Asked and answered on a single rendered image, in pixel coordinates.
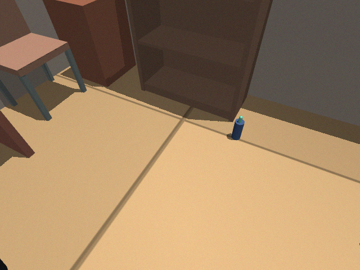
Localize bottle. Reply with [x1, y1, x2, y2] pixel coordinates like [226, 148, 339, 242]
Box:
[231, 116, 245, 140]

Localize chair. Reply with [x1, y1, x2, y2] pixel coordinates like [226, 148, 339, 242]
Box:
[0, 0, 87, 121]

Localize bookshelf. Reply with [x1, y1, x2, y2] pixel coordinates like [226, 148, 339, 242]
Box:
[126, 0, 273, 122]

